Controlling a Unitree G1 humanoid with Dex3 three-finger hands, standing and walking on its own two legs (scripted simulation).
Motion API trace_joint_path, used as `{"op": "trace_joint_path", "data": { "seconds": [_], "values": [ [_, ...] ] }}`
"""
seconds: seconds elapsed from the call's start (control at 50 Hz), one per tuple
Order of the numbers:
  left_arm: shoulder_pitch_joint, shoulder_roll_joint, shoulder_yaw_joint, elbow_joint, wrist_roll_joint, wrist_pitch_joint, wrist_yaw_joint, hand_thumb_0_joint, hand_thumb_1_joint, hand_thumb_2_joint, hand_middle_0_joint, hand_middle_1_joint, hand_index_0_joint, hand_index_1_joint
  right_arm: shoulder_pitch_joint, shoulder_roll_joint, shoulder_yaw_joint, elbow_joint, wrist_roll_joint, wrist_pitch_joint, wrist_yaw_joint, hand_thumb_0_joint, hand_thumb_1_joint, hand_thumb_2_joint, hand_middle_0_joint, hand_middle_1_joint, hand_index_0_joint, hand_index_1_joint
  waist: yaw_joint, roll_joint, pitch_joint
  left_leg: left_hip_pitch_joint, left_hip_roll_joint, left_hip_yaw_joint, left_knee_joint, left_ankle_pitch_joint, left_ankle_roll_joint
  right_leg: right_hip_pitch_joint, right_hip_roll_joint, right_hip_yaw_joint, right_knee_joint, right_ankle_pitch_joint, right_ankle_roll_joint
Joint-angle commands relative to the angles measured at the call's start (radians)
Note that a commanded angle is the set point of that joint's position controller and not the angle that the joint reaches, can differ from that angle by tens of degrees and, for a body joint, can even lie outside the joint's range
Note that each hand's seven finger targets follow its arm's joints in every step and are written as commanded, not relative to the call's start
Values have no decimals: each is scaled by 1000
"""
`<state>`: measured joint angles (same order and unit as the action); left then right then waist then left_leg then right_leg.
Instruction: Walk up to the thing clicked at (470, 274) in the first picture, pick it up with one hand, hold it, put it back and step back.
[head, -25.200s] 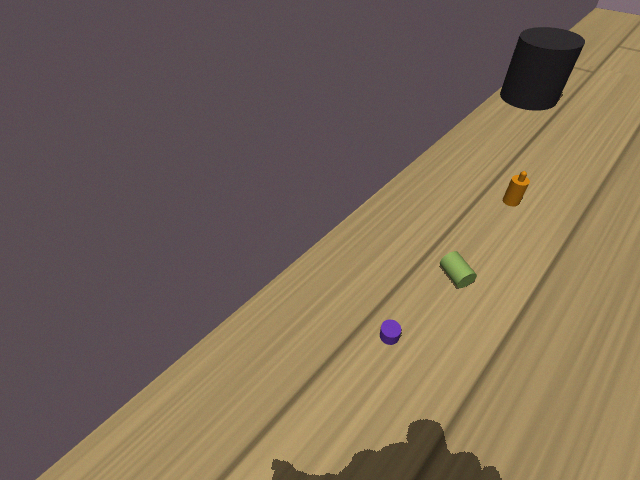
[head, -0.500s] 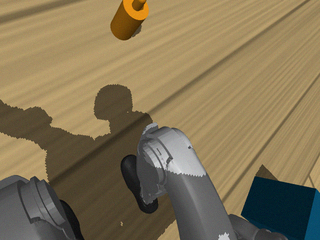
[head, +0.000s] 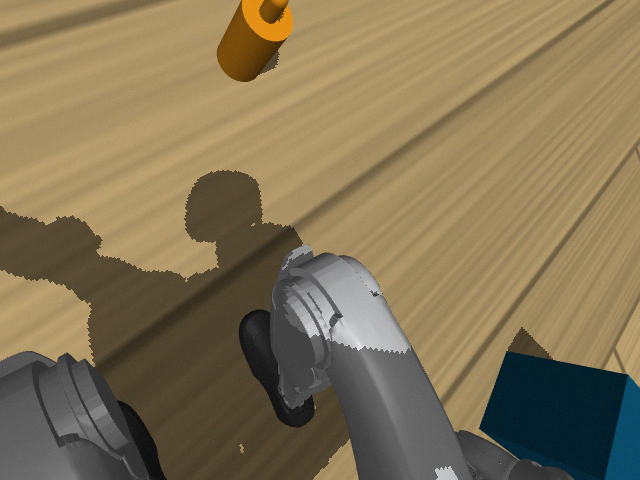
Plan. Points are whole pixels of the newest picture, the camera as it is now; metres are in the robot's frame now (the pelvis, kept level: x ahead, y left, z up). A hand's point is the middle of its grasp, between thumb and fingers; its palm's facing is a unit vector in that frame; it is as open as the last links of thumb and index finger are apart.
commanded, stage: close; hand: left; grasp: from above
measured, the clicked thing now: out of the picture +0.42 +0.41 -0.26
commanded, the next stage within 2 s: settle in 0.38 s
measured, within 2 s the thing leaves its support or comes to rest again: neither
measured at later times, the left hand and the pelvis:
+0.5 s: hand out of the picture +0.41 +0.40 -0.25, palm faces +0.12 -0.40 -0.91, open 11.8 cm; pelvis +0.00 +0.00 +0.00, yaw +0 degrees
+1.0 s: hand out of the picture +0.41 +0.41 -0.23, palm faces +0.20 -0.44 -0.88, open 11.7 cm; pelvis +0.00 +0.00 +0.01, yaw +1 degrees
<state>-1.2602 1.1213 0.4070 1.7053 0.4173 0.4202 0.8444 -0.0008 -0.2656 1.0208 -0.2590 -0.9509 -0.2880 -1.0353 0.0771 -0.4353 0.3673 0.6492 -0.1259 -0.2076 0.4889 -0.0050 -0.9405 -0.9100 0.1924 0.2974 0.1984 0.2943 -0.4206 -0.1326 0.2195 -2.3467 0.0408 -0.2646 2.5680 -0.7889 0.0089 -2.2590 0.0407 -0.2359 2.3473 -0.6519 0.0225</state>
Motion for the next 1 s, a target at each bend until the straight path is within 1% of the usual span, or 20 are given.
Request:
{"op": "trace_joint_path", "data": {
  "seconds": [0.0,0.16,0.2,0.28,0.32,0.4,0.48,0.52,0.56,0.68,0.7,0.72,0.74,0.8,0.82,0.86,0.9,0.92,0.94,0.98],
  "values": [
    [-149,163,-3,-46,4,15,15,0,-194,1057,-334,-1027,-301,-1067,210,-347,-88,46,1,4,8,0,-926,-912,199,301,200,301,-51,487,-617,437,19,27,-284,253,3,386,45,-45,-177,289,-19],
    [-129,162,-14,-41,20,16,9,0,-163,1093,-363,-1042,-328,-1084,227,-340,-88,47,-5,12,4,0,-926,-912,199,300,200,300,-53,482,-630,445,17,39,-279,297,3,425,50,-40,-175,328,-19],
    [-142,164,-11,-34,11,15,10,0,-178,1083,-350,-1041,-315,-1082,209,-342,-88,54,-5,7,5,0,-927,-912,199,301,200,301,-53,479,-622,441,16,37,-285,278,2,411,48,-46,-169,308,-18],
    [-131,168,-18,-44,23,15,4,0,-156,1071,-373,-1019,-338,-1062,214,-338,-86,47,-6,9,1,0,-927,-912,199,300,200,300,-52,483,-628,446,15,39,-282,281,4,410,48,-39,-181,310,-20],
    [-141,182,-6,-35,23,11,8,0,-176,1075,-354,-1029,-319,-1070,211,-346,-89,60,-7,8,-4,0,-926,-912,199,301,200,301,-50,489,-622,432,17,39,-286,260,6,411,48,-40,-186,295,-21],
    [-127,175,-9,-40,25,13,6,0,-176,1089,-352,-1043,-317,-1085,222,-343,-85,46,-7,8,0,0,-926,-912,199,301,200,301,-50,471,-637,425,18,43,-277,284,8,439,51,-38,-185,316,-17],
    [-130,188,-3,-31,32,6,13,0,-159,1079,-416,-1032,-377,-1079,222,-342,-86,52,-10,10,-3,0,-953,-918,200,301,200,301,-55,471,-639,425,16,43,-283,277,10,451,48,-37,-190,315,-17],
    [-128,192,0,-34,27,6,12,0,-113,1096,-453,-1026,-411,-1075,219,-339,-81,51,-9,9,-3,0,-953,-918,200,301,200,301,-46,468,-653,428,17,48,-277,287,9,458,51,-38,-190,319,-17],
    [-146,186,4,-40,17,9,13,0,-90,1043,-462,-985,-425,-1029,219,-340,-80,50,-10,7,-1,0,-949,-916,200,301,200,301,-49,491,-648,449,21,40,-281,308,4,441,46,-39,-181,332,-19],
    [-175,194,26,-68,0,18,23,0,-85,1027,-466,-969,-429,-1013,230,-346,-88,56,-2,9,5,0,-949,-916,200,301,200,301,-43,520,-662,488,24,31,-292,289,-4,412,42,-43,-179,315,-19],
    [-192,204,30,-93,3,19,27,0,-111,1036,-448,-979,-410,-1025,245,-349,-89,44,1,12,10,0,-950,-917,200,301,200,301,-42,537,-670,501,22,29,-293,313,-4,425,36,-42,-177,332,-19],
    [-200,200,30,-91,-5,26,26,0,-103,1030,-456,-973,-418,-1019,222,-345,-89,50,0,10,7,0,-950,-917,200,301,200,301,-38,520,-655,488,20,35,-296,280,-3,408,36,-41,-181,309,-17],
    [-203,209,30,-105,4,27,23,0,-98,1061,-460,-996,-420,-1043,227,-346,-95,53,2,10,7,0,-951,-918,200,301,200,301,-37,533,-660,480,20,41,-300,268,-2,417,37,-37,-183,303,-17],
    [-245,236,37,-142,31,38,20,0,-89,1022,-472,-950,-430,-999,234,-341,-101,53,6,15,5,0,-949,-918,199,301,200,301,-22,588,-700,515,24,44,-308,293,-10,412,37,-34,-187,312,-21],
    [-242,231,26,-153,38,42,14,0,-84,1024,-476,-950,-434,-1000,233,-335,-99,43,8,19,3,0,-949,-918,199,301,200,301,-20,594,-706,527,25,45,-308,314,-11,421,36,-32,-189,327,-22],
    [-264,262,25,-190,76,48,10,0,-81,1057,-469,-981,-428,-1029,245,-332,-106,45,7,26,-4,0,-947,-917,199,301,200,301,-12,620,-741,535,23,61,-308,344,-11,456,38,-26,-194,357,-23],
    [-316,303,34,-284,117,55,6,0,-78,1032,-467,-963,-429,-1008,254,-325,-114,44,8,33,-6,0,-944,-916,200,301,200,301,5,684,-802,590,26,63,-318,392,-19,462,33,-23,-192,380,-28],
    [-314,300,29,-270,132,64,4,0,-74,1021,-468,-954,-431,-998,250,-319,-119,49,5,36,-7,0,-943,-915,199,301,200,301,10,692,-794,595,27,66,-325,394,-19,458,32,-21,-189,378,-30],
    [-330,313,42,-311,142,67,6,0,-78,985,-467,-929,-433,-971,253,-320,-127,42,11,39,-6,0,-943,-915,199,301,200,301,22,724,-837,631,33,65,-324,422,-23,460,34,-23,-192,392,-32],
    [-343,302,42,-333,159,78,-3,0,-104,1013,-440,-962,-405,-1003,260,-311,-141,45,10,45,-8,0,-940,-914,199,301,200,301,13,752,-839,657,34,57,-341,448,-30,446,28,-25,-183,394,-35]
  ]
}}
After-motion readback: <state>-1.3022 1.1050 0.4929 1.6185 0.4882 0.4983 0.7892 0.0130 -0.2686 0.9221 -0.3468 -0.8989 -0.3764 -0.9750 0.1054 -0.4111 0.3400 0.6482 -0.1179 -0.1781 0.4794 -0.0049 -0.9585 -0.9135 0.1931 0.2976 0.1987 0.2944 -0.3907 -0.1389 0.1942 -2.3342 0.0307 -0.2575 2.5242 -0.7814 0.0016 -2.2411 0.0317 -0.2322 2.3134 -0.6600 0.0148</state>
